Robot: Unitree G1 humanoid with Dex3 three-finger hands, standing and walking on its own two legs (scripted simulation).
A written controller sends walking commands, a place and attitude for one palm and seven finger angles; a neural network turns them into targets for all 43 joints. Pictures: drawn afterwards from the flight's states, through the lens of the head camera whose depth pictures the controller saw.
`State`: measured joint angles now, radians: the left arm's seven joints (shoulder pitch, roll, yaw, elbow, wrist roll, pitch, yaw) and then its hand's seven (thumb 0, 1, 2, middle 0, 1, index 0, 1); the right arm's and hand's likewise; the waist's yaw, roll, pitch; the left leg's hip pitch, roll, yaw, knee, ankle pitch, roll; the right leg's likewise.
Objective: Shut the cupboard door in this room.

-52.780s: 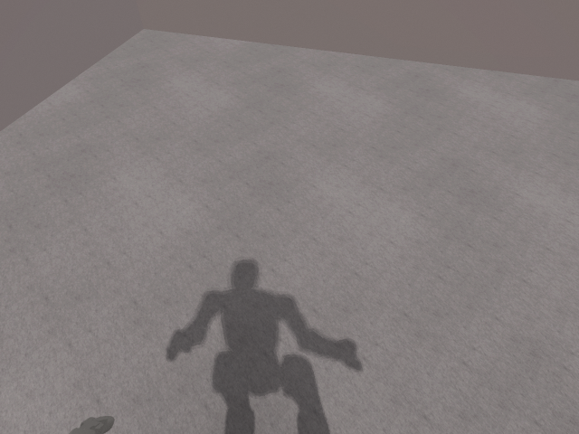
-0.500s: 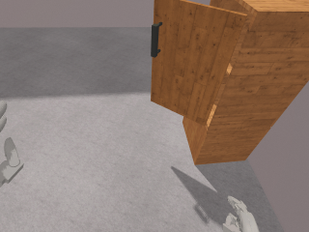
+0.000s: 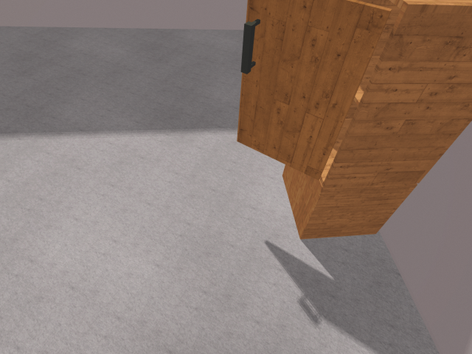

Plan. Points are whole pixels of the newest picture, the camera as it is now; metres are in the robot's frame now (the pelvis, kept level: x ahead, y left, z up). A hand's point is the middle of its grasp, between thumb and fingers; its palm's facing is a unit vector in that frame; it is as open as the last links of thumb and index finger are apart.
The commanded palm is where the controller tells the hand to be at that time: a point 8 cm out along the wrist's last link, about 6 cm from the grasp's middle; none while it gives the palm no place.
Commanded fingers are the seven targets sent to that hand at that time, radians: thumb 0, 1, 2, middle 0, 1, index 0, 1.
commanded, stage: let the arm hang, fingers relaxed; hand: left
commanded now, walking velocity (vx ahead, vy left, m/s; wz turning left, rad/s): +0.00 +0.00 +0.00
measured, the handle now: (251, 46) +0.92 -0.01 +0.09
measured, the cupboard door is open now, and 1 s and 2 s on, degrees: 51 51 51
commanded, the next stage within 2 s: look to check the result in 0.78 s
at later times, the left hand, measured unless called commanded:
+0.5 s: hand out of the picture -0.04 +0.18 -0.17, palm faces +0.02 -0.98 -0.20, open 7.4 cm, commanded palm none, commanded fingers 0.00 0.90 0.90 -0.20 -0.30 -0.20 -0.30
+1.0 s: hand out of the picture -0.01 +0.18 -0.17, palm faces +0.00 -0.98 -0.21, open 7.4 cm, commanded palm none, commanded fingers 0.00 0.90 0.90 -0.20 -0.30 -0.20 -0.30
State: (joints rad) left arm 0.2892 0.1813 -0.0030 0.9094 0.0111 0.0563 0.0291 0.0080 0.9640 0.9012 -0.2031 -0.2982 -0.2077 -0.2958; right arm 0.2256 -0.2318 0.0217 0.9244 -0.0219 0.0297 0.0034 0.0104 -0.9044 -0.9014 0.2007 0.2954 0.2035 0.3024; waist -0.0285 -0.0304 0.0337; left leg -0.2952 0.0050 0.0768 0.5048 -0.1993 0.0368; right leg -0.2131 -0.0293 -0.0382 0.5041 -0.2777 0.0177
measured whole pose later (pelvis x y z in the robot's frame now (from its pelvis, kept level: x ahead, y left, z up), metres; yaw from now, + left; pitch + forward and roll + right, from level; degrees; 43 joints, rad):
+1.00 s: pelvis +0.00 +0.00 +0.01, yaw -1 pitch -1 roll +0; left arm 0.29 0.17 0.01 1.14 0.01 0.00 0.03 0.01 0.91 0.90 -0.20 -0.30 -0.20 -0.30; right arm 0.30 -0.17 -0.01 1.12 -0.01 0.01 -0.03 0.01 -0.91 -0.90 0.20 0.30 0.20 0.30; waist -0.02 0.00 0.04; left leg -0.23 0.00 0.09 0.40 -0.15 0.04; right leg -0.15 -0.02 -0.03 0.40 -0.23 0.02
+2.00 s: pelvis +0.02 +0.01 +0.00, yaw +15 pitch +2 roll -1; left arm 0.15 0.22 0.08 0.95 0.02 0.05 0.02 0.01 0.91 0.90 -0.20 -0.30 -0.20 -0.30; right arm 0.23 -0.20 -0.04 0.95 -0.03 0.03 -0.02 0.01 -0.90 -0.90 0.20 0.30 0.20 0.30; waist -0.04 -0.01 0.10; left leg -0.36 -0.06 0.00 0.52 -0.20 0.08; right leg -0.45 -0.05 -0.01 1.06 -0.42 0.06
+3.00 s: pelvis +0.08 +0.04 +0.00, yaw +51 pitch +1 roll +1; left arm 0.14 0.24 0.07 0.87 0.02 0.01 -0.03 0.01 0.91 0.90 -0.20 -0.30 -0.20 -0.30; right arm 0.34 -0.19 -0.03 0.96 -0.03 -0.01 0.00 0.01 -0.90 -0.90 0.20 0.30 0.21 0.30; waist -0.03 -0.01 0.07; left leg -0.08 -0.04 -0.08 0.40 -0.33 0.02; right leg -0.52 -0.08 -0.03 0.74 -0.25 0.07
